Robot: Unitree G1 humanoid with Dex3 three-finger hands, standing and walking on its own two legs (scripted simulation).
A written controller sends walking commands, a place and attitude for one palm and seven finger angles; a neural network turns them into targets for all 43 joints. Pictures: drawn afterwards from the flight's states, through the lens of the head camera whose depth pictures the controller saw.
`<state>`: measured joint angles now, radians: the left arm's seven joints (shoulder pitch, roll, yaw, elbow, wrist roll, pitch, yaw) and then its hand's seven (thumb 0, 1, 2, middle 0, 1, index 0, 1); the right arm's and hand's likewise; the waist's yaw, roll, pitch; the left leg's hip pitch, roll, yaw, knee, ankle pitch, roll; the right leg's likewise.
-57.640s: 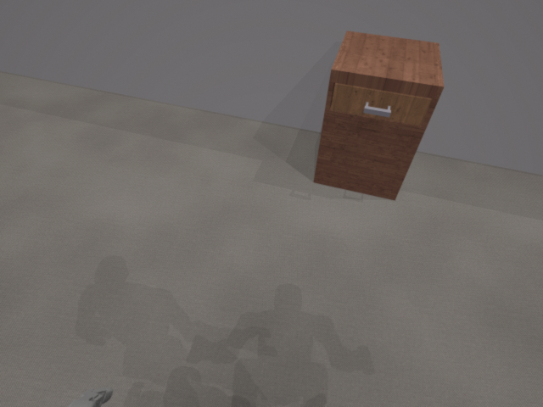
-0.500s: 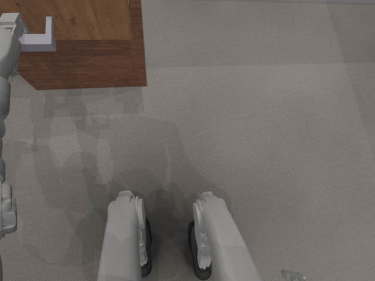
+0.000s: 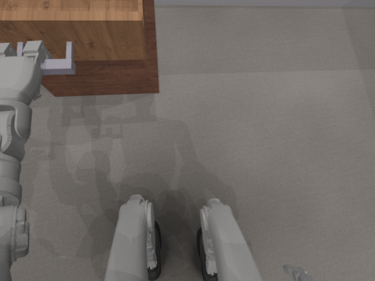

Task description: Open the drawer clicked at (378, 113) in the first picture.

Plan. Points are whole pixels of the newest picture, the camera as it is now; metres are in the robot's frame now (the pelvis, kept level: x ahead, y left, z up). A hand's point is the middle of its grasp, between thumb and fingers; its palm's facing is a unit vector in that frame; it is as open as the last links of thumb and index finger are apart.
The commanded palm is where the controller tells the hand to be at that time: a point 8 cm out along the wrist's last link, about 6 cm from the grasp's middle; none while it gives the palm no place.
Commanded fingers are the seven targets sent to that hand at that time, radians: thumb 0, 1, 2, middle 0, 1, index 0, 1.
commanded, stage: pull the drawer open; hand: left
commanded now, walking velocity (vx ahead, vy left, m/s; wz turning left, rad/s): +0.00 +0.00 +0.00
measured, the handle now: (45, 57) +0.54 +0.30 -0.03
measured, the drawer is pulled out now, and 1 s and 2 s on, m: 0.13 0.17 0.19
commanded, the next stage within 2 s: none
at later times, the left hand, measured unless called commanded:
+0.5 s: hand (32, 100) +0.45 +0.32 -0.05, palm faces -0.04 -0.05 -1.00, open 5.7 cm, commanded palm +0.44 +0.29 -0.01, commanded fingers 0.00 0.90 0.90 -0.40 -1.35 -0.40 -1.35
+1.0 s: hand (31, 110) +0.43 +0.32 -0.05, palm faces -0.05 -0.03 -1.00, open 5.8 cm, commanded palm +0.42 +0.29 -0.01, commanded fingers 0.00 0.90 0.90 -0.40 -1.35 -0.40 -1.35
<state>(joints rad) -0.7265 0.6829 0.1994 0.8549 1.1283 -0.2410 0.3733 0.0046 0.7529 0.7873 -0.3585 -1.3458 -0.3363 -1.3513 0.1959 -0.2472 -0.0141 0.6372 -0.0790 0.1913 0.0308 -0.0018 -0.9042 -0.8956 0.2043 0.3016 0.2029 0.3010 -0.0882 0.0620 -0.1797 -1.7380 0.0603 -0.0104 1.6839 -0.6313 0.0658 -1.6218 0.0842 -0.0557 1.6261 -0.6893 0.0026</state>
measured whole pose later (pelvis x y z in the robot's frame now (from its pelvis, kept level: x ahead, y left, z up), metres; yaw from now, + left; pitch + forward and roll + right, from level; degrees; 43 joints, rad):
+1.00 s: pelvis +0.00 -0.01 +0.00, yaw +1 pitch +37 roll -6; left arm -0.61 0.62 0.18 0.83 1.13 -0.23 0.44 0.01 0.75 0.78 -0.35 -1.35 -0.33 -1.35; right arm 0.18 -0.25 -0.03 0.65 -0.07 0.19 0.03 0.00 -0.90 -0.90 0.20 0.30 0.20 0.30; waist -0.06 0.06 -0.20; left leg -1.70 0.06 0.00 1.66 -0.62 0.06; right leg -1.59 0.08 -0.05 1.62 -0.68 0.00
